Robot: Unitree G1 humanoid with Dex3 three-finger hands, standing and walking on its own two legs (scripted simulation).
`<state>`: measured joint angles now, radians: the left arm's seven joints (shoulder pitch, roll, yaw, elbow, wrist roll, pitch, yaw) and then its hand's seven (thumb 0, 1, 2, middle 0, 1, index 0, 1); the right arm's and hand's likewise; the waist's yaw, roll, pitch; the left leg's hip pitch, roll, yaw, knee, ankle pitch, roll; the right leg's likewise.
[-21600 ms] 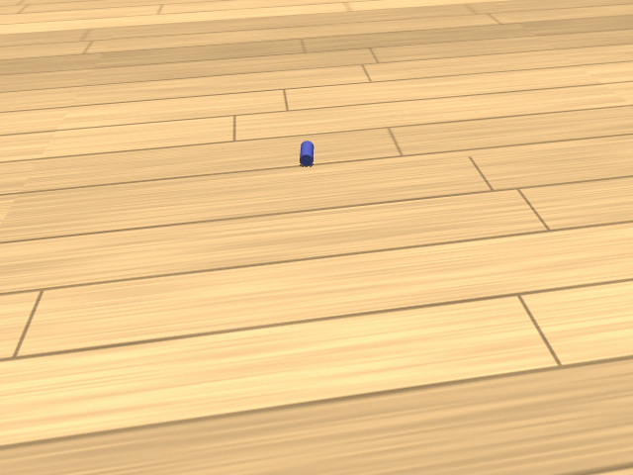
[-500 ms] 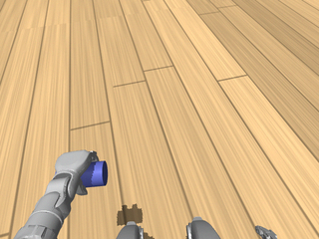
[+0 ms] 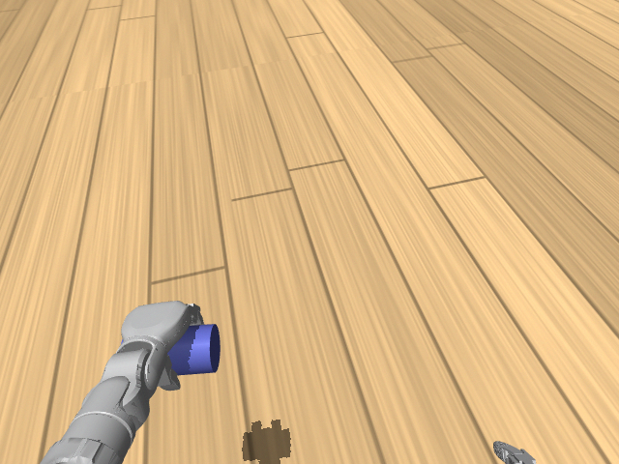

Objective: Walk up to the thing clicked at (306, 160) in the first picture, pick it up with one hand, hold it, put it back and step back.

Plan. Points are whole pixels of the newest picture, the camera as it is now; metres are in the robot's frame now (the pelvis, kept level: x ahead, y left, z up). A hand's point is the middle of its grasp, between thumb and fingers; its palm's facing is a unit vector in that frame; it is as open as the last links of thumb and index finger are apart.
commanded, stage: hold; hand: left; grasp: from above
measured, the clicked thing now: (172, 351) +0.32 +0.23 -0.08
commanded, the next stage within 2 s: crouch in 1.78 s
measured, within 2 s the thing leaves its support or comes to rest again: neither
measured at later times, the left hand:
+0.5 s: hand (169, 342) +0.31 +0.22 -0.03, palm faces -0.46 -0.06 -0.89, open 9.7 cm
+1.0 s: hand (164, 356) +0.28 +0.21 -0.01, palm faces -0.45 -0.06 -0.89, open 9.7 cm
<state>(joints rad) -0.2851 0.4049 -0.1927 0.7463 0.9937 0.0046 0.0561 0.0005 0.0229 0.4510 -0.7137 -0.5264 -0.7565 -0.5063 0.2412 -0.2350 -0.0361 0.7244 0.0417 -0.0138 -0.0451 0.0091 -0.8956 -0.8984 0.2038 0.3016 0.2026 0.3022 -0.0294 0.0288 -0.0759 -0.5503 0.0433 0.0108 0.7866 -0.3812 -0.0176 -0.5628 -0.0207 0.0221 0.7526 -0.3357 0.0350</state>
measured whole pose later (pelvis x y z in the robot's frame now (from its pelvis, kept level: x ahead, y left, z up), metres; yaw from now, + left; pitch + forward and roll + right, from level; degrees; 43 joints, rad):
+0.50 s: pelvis +0.01 -0.01 +0.02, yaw +0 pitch +4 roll +0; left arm -0.26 0.40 -0.20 0.66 0.99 0.01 -0.02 0.00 0.01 0.50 -0.72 -0.51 -0.76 -0.49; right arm 0.22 -0.25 -0.04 0.69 0.05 0.04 -0.04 0.01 -0.90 -0.90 0.20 0.30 0.20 0.30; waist -0.01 0.04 -0.06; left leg -0.39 0.04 0.02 0.64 -0.33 -0.03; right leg -0.42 -0.02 0.03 0.64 -0.30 0.03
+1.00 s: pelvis -0.01 -0.01 +0.02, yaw -1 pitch +1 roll +0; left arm -0.22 0.41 -0.22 0.60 0.97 0.01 -0.06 0.00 0.00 0.49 -0.73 -0.50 -0.77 -0.48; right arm 0.19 -0.25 -0.02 0.68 0.06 0.04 -0.06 0.01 -0.90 -0.90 0.20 0.30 0.20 0.30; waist 0.01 0.05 -0.02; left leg -0.31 0.04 0.03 0.56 -0.26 -0.03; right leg -0.35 -0.02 0.03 0.57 -0.24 0.02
